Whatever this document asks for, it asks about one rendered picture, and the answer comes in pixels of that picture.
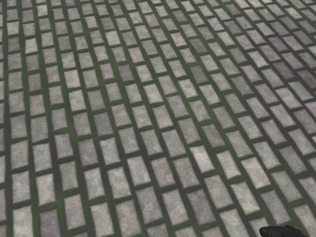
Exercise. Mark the robot right hand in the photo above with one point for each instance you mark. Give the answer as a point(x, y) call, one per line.
point(280, 231)

